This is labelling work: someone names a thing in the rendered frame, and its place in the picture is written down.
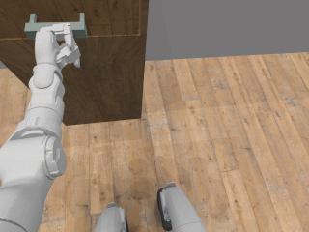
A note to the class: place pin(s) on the left robot thigh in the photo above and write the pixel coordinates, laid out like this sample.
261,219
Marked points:
112,219

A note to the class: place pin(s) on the drawer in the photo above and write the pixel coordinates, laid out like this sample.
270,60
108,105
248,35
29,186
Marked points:
102,17

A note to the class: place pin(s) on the right robot foot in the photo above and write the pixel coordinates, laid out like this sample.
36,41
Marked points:
166,224

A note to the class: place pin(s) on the left robot forearm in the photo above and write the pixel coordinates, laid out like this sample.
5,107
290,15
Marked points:
44,114

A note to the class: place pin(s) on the cabinet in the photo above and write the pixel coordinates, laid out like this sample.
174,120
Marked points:
108,85

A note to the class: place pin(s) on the left robot upper arm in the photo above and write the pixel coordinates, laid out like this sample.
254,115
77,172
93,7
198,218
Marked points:
28,168

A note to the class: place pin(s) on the robot left hand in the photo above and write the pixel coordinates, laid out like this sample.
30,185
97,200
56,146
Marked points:
47,50

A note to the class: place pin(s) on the handle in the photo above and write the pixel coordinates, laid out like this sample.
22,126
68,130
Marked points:
78,28

